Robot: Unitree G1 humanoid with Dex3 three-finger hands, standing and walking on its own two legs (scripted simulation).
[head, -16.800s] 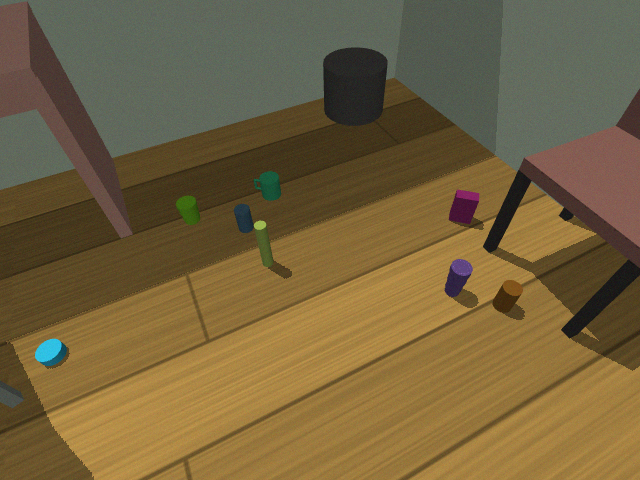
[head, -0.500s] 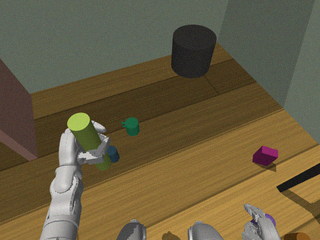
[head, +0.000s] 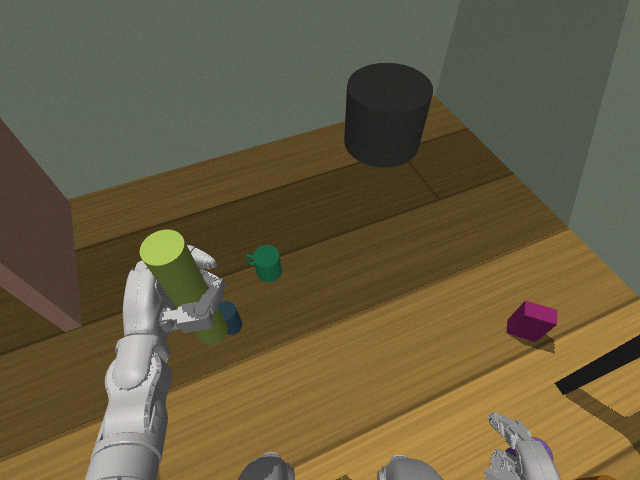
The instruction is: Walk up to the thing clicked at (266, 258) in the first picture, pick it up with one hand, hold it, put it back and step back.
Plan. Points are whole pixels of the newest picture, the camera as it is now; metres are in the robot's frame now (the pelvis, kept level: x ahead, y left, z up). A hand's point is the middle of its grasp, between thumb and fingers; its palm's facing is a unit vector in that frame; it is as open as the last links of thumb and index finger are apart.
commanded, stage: hold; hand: left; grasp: from the side
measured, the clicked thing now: (192, 296) +0.33 +0.19 +0.03
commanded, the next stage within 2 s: none
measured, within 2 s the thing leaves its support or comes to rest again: neither
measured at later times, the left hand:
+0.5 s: hand (198, 287) +0.33 +0.17 +0.05, palm faces +0.08 -1.00 +0.00, open 5.9 cm
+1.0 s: hand (198, 285) +0.33 +0.17 +0.05, palm faces +0.08 -1.00 +0.01, open 5.9 cm
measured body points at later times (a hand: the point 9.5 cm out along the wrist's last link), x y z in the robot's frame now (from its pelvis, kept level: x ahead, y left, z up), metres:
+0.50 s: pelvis +0.00 +0.00 +0.01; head +0.05 +0.00 +0.46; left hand +0.32 +0.22 +0.05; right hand +0.14 -0.25 -0.10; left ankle +0.02 +0.13 -0.70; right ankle +0.00 -0.13 -0.70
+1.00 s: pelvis +0.00 +0.00 +0.01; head +0.04 +0.00 +0.46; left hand +0.32 +0.22 +0.05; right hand +0.13 -0.24 -0.10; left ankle +0.02 +0.13 -0.70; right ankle +0.00 -0.13 -0.70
